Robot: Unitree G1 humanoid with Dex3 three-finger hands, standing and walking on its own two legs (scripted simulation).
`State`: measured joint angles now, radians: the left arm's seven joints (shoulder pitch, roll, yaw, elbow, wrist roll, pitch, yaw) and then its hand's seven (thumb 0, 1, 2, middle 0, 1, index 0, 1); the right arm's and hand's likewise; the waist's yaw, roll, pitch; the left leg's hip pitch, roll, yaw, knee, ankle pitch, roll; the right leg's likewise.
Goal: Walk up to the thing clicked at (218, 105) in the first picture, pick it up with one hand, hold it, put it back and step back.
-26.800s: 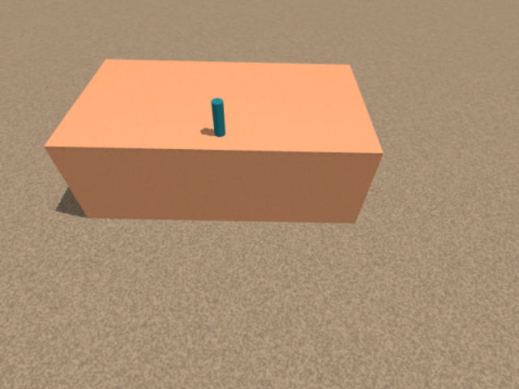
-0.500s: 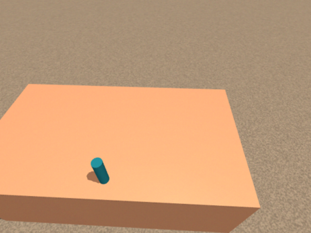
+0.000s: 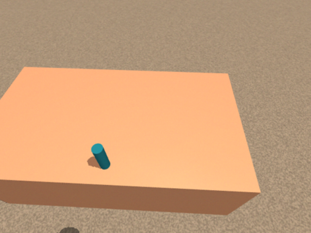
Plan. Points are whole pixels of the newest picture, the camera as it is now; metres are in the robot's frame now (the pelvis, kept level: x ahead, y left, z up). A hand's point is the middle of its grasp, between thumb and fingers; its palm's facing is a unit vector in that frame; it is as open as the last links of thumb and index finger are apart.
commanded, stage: step back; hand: left
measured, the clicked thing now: (101, 157) +0.43 +0.23 -0.25
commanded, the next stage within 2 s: none
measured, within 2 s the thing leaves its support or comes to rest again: neither
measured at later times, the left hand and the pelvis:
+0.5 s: hand out of the picture +0.03 +0.31 -0.17, palm faces -0.08 -0.93 -0.37, open 7.4 cm; pelvis -0.09 +0.05 -0.01, yaw -3 degrees
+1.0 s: hand out of the picture -0.08 +0.32 -0.16, palm faces +0.00 -0.93 -0.37, open 7.4 cm; pelvis -0.21 +0.06 -0.02, yaw +0 degrees
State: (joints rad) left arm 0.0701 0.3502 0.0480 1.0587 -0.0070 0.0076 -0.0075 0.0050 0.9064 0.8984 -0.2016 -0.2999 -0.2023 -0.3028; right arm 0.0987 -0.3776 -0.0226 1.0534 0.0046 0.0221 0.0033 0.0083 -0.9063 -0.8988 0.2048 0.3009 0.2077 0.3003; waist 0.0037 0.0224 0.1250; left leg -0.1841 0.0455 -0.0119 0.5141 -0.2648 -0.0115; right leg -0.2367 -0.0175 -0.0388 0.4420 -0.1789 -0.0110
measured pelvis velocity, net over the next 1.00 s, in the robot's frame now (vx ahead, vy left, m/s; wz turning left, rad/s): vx -0.21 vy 0.06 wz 0.00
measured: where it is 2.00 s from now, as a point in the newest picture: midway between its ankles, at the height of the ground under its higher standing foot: outside the picture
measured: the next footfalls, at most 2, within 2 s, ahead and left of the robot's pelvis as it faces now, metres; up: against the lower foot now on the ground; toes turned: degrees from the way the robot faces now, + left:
right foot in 0.58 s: -0.09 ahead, -0.08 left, +0.00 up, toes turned -1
left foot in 0.92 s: -0.16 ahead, +0.17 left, +0.00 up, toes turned -3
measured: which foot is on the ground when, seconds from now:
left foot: down 0.00-0.60, up 0.62-0.90, down 0.92-1.00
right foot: down 0.00-0.18, up 0.20-0.56, down 0.58-0.94, up 0.96-1.00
